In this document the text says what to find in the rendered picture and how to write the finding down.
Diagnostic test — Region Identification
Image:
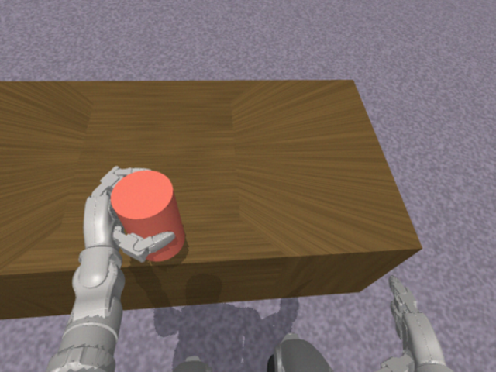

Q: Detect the can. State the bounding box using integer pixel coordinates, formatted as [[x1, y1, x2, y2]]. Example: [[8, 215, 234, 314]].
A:
[[111, 170, 185, 262]]

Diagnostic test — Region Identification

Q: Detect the right robot hand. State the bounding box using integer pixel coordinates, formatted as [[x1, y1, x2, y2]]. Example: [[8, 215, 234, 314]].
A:
[[374, 275, 446, 372]]

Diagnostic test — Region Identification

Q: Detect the left robot hand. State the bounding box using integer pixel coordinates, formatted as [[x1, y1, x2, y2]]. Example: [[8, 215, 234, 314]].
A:
[[83, 166, 175, 263]]

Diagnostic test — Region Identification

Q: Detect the left robot arm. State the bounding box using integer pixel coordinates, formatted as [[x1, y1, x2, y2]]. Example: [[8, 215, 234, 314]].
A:
[[45, 246, 125, 372]]

